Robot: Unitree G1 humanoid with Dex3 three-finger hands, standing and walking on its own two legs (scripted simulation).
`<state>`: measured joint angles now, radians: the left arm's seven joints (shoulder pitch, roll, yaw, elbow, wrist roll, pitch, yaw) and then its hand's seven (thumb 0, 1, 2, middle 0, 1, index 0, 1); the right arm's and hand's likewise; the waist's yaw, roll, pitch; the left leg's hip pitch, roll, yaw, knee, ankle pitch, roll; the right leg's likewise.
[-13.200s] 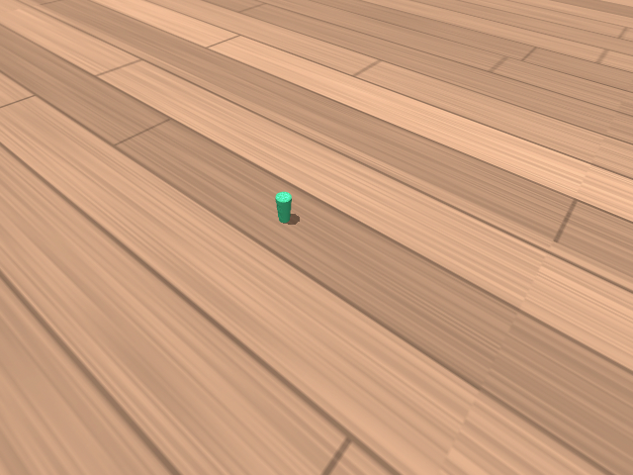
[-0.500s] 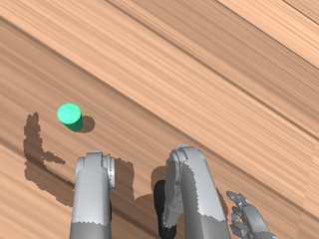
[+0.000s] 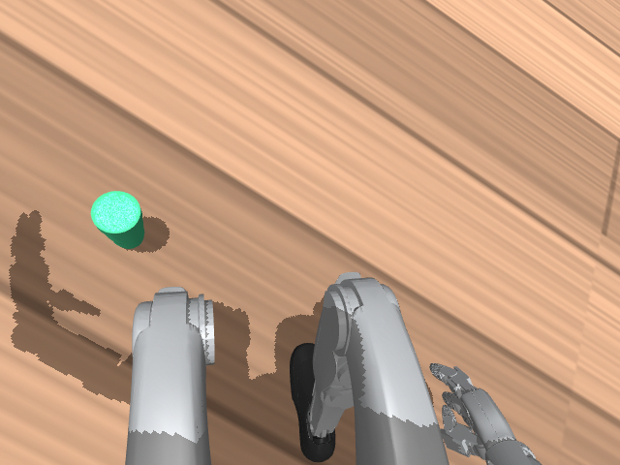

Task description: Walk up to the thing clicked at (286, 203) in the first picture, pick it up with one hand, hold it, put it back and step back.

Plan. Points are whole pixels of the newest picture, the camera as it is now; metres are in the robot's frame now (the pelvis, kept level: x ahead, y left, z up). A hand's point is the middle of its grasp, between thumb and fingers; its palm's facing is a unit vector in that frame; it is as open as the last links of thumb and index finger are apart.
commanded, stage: approach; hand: left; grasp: from the side
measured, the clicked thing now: (123, 225) +0.47 +0.23 -0.29
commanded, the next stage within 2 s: close in in 0.38 s
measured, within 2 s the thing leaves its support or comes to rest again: neither
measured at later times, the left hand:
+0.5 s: hand (38, 242) +0.41 +0.32 -0.21, palm faces +0.12 -0.99 +0.05, open 17.6 cm
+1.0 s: hand (106, 242) +0.43 +0.25 -0.25, palm faces +0.15 -0.99 +0.03, open 17.7 cm
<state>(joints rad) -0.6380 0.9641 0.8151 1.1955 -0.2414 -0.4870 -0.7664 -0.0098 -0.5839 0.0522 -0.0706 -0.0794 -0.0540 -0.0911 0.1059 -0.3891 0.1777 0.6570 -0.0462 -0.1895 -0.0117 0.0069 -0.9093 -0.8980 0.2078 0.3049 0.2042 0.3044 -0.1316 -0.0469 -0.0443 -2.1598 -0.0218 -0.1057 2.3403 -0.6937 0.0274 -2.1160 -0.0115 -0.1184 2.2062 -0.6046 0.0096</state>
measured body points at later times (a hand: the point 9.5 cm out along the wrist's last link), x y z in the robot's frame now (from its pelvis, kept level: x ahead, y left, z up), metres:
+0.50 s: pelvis -0.01 +0.01 -0.06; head +0.23 +0.16 +0.29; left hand +0.40 +0.38 -0.21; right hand +0.14 -0.26 -0.10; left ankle +0.09 +0.11 -0.33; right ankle +0.13 -0.12 -0.33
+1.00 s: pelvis -0.02 +0.02 -0.07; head +0.22 +0.18 +0.26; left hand +0.41 +0.30 -0.25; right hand +0.10 -0.24 -0.10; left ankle +0.09 +0.11 -0.33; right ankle +0.12 -0.12 -0.33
